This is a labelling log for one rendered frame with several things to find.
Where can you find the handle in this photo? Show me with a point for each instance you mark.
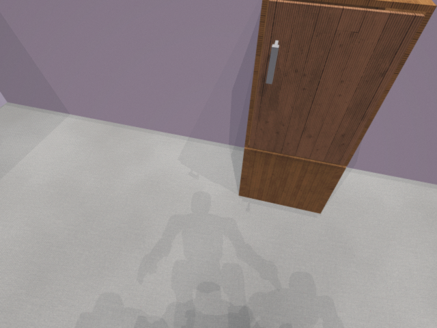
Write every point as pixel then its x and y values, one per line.
pixel 272 62

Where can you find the cupboard door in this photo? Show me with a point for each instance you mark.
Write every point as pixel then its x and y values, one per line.
pixel 333 65

